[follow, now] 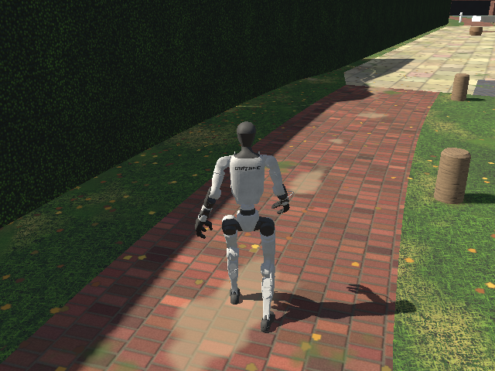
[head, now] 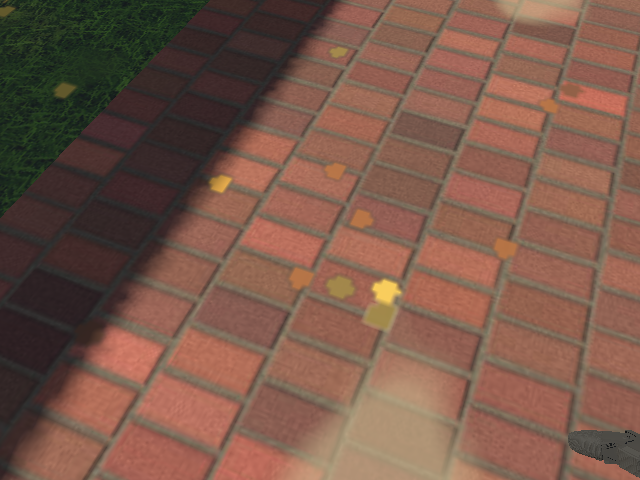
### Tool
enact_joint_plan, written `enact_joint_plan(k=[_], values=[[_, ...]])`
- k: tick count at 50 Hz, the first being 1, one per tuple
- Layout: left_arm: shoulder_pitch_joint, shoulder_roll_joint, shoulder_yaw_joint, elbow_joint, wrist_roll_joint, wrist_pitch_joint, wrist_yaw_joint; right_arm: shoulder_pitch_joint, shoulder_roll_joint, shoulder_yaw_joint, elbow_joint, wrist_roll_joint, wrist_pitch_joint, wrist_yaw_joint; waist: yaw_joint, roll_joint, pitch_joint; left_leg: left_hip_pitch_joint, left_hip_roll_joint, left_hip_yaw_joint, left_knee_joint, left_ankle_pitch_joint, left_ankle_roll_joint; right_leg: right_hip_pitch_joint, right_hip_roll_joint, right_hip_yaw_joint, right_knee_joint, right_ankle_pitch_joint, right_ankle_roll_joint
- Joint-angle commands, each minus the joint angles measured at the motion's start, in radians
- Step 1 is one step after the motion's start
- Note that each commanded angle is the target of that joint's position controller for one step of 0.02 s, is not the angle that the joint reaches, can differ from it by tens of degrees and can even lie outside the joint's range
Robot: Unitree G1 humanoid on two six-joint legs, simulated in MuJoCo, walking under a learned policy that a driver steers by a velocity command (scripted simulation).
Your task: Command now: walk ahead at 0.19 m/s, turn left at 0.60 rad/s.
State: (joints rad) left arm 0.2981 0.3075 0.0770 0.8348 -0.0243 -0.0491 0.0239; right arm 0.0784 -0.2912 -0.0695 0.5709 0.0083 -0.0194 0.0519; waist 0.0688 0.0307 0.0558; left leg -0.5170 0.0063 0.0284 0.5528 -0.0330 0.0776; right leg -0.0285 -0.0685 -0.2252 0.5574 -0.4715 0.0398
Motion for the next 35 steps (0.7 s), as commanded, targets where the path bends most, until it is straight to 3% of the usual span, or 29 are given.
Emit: enact_joint_plan(k=[1, 2, 3, 4, 5, 6, 8, 10, 12, 15, 18, 20, 21, 22, 23, 24, 25, 28, 35], values=[[0.093, 0.03, -0.017, -0.128, 0.057, -0.024, -0.015, 0.232, -0.327, -0.09, -0.039, -0.031, -0.001, -0.037, -0.054, 0.27, -0.398, 0.837, 0.37, -0.655, -0.038, 0.678, 0.348, -0.62, 0.118, 0.153, 0.823, -0.268, 0.03], [0.029, 0.137, 0.0, -0.11, 0.032, -0.029, -0.026, 0.245, -0.25, -0.076, -0.061, -0.023, -0.002, -0.027, -0.148, 0.114, -0.531, 0.813, 0.36, -0.668, -0.106, 0.511, 0.355, -0.625, 0.082, 0.334, 0.89, -0.206, 0.017], [-0.058, 0.152, 0.004, -0.138, 0.007, -0.025, -0.026, 0.186, -0.209, -0.061, -0.06, -0.014, -0.007, -0.023, -0.137, 0.074, -0.399, 0.704, 0.311, -0.545, -0.131, 0.409, 0.306, -0.674, 0.052, 0.324, 0.859, -0.111, 0.005], [-0.08, 0.138, 0.001, -0.136, 0.018, -0.017, -0.015, 0.148, -0.176, -0.053, -0.051, 0.005, -0.004, -0.027, -0.105, -0.005, -0.287, 0.566, 0.25, -0.46, -0.151, 0.313, 0.247, -0.68, 0.018, 0.312, 0.778, -0.04, 0.007], [-0.091, 0.139, 0.003, -0.134, 0.032, -0.005, -0.002, 0.11, -0.157, -0.047, -0.054, 0.01, 0.002, -0.033, -0.08, -0.01, -0.223, 0.439, 0.216, -0.417, -0.176, 0.266, 0.218, -0.646, -0.002, 0.311, 0.708, 0.005, 0.013], [-0.072, 0.145, 0.006, -0.128, 0.03, 0.01, 0.001, 0.079, -0.149, -0.041, -0.059, -0.002, 0.006, -0.038, -0.047, 0.009, -0.201, 0.329, 0.197, -0.381, -0.201, 0.258, 0.206, -0.572, -0.011, 0.309, 0.67, 0.03, 0.015], [-0.035, 0.117, 0.0, -0.112, 0.034, 0.026, 0.005, 0.058, -0.152, -0.04, -0.053, -0.022, 0.003, -0.044, -0.024, 0.038, -0.211, 0.229, 0.177, -0.33, -0.208, 0.348, 0.209, -0.488, 0.005, 0.281, 0.604, 0.056, 0.028], [-0.043, 0.091, -0.009, -0.111, 0.038, 0.032, 0.014, 0.07, -0.155, -0.039, -0.034, -0.022, 0.001, -0.053, -0.029, 0.046, -0.231, 0.217, 0.166, -0.297, -0.199, 0.385, 0.203, -0.468, 0.013, 0.276, 0.515, 0.087, 0.041], [-0.069, 0.077, -0.016, -0.116, 0.036, 0.039, 0.016, 0.068, -0.152, -0.037, -0.023, -0.017, 0.009, -0.063, -0.041, 0.058, -0.243, 0.215, 0.154, -0.287, -0.199, 0.274, 0.186, -0.447, 0.01, 0.281, 0.432, 0.143, 0.045], [-0.121, 0.073, -0.018, -0.13, 0.027, 0.05, 0.012, 0.057, -0.139, -0.028, -0.012, -0.021, 0.023, -0.067, -0.065, 0.09, -0.21, 0.176, 0.139, -0.303, -0.224, -0.004, 0.162, -0.393, 0.012, 0.28, 0.308, 0.193, 0.04], [-0.149, 0.07, -0.018, -0.143, 0.027, 0.045, 0.004, 0.069, -0.116, -0.015, 0.01, -0.024, 0.028, -0.059, -0.084, 0.109, -0.167, 0.178, 0.145, -0.345, -0.205, -0.135, 0.15, -0.34, 0.022, 0.273, 0.173, 0.171, 0.023], [-0.113, 0.045, -0.021, -0.133, 0.033, 0.033, -0.008, 0.064, -0.081, 0.003, 0.024, -0.018, 0.03, -0.055, -0.048, 0.096, -0.154, 0.162, 0.12, -0.339, -0.153, -0.151, 0.106, -0.215, 0.039, 0.245, -0.047, 0.28, -0.008], [-0.108, 0.059, -0.021, -0.136, 0.049, 0.027, -0.012, 0.113, -0.048, 0.015, 0.044, -0.022, 0.026, -0.055, -0.053, 0.063, -0.151, 0.142, 0.084, -0.323, -0.123, -0.183, 0.053, -0.143, -0.001, 0.288, -0.132, 0.374, -0.031], [-0.107, 0.136, -0.009, -0.15, 0.065, 0.025, -0.008, 0.168, -0.03, 0.02, 0.052, -0.037, 0.019, -0.055, -0.1, -0.078, -0.155, 0.105, 0.0, -0.248, -0.005, -0.295, -0.008, -0.1, -0.142, 0.422, -0.157, 0.543, -0.085], [-0.161, 0.131, -0.009, -0.133, 0.068, 0.028, -0.01, 0.202, -0.031, 0.015, 0.048, -0.028, 0.015, -0.054, -0.161, -0.252, -0.137, 0.156, -0.052, -0.135, -0.005, -0.35, -0.049, -0.219, -0.195, 0.488, -0.183, 0.46, -0.172], [-0.204, 0.063, -0.026, -0.15, 0.059, 0.024, -0.015, 0.157, -0.068, 0.01, 0.053, -0.039, 0.017, -0.057, -0.135, -0.218, -0.119, 0.244, -0.023, -0.136, -0.03, -0.274, -0.071, -0.291, -0.154, 0.472, -0.205, 0.318, -0.166], [-0.195, 0.046, -0.03, -0.145, 0.056, 0.021, -0.017, 0.108, -0.078, 0.003, 0.051, -0.036, 0.023, -0.058, -0.11, -0.19, -0.108, 0.262, -0.029, -0.14, -0.041, -0.221, -0.068, -0.295, -0.094, 0.415, -0.194, 0.216, -0.118], [-0.158, 0.069, -0.027, -0.132, 0.047, 0.009, -0.018, 0.093, -0.063, 0.004, 0.059, -0.033, 0.044, -0.061, -0.087, -0.141, -0.058, 0.262, -0.012, -0.173, -0.066, -0.168, -0.045, -0.302, -0.039, 0.347, -0.171, 0.167, -0.069], [-0.119, 0.046, -0.033, -0.121, 0.038, 0.012, -0.008, 0.102, -0.039, 0.002, 0.096, -0.023, 0.027, -0.066, -0.06, -0.035, -0.099, 0.268, -0.001, -0.187, -0.064, -0.047, -0.049, -0.211, -0.007, 0.306, -0.097, 0.312, -0.074]])
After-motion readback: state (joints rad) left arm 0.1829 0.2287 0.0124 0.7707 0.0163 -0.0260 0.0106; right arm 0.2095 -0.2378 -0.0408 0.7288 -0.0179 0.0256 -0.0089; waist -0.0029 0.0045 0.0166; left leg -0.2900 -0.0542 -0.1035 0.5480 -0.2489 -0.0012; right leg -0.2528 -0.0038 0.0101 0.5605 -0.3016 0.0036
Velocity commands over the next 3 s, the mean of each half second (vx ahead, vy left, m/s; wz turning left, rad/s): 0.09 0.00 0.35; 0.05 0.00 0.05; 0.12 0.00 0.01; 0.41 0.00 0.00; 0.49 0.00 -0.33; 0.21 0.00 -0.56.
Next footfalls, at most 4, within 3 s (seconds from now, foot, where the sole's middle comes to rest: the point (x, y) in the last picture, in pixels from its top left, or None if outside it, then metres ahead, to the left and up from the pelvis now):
0.42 right None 0.18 -0.15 -0.76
2.04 left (288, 404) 0.58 0.14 -0.76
2.60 right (399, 287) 0.89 -0.10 -0.76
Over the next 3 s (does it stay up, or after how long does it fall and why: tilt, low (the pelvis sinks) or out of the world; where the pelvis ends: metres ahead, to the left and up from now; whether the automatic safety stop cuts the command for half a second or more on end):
stays up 0.85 -0.01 0.02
